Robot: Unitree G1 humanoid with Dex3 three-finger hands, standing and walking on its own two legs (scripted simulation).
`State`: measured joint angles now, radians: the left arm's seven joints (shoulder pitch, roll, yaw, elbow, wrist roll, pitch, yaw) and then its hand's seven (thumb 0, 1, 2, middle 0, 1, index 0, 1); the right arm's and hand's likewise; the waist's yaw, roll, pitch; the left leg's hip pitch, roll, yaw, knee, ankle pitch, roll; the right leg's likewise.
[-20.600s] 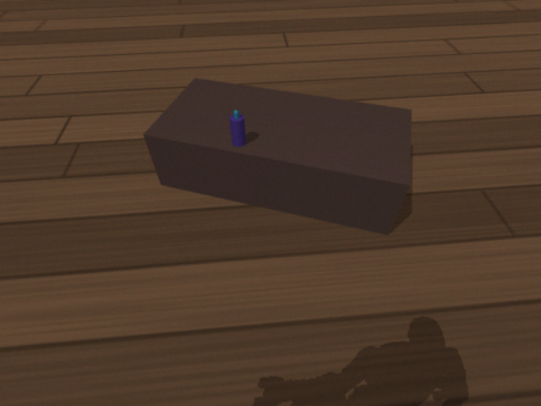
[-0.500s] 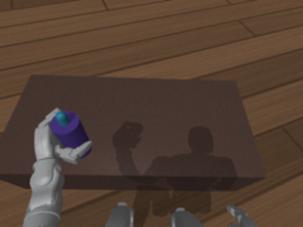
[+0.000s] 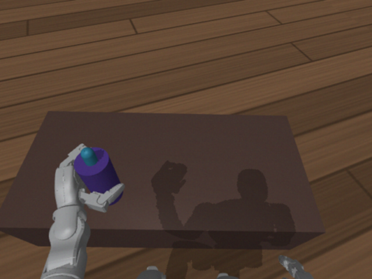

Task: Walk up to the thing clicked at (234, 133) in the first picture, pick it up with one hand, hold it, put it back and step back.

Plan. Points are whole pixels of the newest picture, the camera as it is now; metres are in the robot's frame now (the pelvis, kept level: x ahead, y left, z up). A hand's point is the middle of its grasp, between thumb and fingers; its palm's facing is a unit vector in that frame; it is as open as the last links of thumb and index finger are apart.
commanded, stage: lift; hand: left
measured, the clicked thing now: (99, 174) +0.33 +0.18 +0.06
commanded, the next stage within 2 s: hold in 0.08 s
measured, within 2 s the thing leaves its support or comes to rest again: neither
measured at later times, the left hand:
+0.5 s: hand (103, 173) +0.33 +0.18 +0.05, palm faces +0.22 -0.97 -0.02, open 9.5 cm
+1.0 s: hand (105, 171) +0.33 +0.17 +0.07, palm faces +0.21 -0.98 -0.02, open 9.5 cm
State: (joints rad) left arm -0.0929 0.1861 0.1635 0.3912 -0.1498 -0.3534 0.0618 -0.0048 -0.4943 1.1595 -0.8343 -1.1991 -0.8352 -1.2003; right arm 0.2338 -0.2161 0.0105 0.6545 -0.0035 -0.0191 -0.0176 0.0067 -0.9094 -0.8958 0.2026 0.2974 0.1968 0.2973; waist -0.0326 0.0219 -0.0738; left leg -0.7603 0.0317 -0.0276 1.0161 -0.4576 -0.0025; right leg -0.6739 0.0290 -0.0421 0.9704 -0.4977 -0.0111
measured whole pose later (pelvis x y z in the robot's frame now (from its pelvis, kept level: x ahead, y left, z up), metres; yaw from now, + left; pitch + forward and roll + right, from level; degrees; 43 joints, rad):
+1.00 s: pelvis +0.00 +0.00 +0.02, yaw +0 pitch +6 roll -2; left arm -0.07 0.15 0.10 0.36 -0.13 -0.32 0.11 0.00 -0.48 1.14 -0.83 -1.20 -0.83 -1.20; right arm 0.23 -0.21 0.01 0.67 -0.01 -0.02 -0.01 0.01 -0.92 -0.90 0.20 0.30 0.20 0.30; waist -0.02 0.02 -0.03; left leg -0.57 0.03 -0.01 0.86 -0.40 0.00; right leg -0.49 0.02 -0.02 0.81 -0.44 -0.01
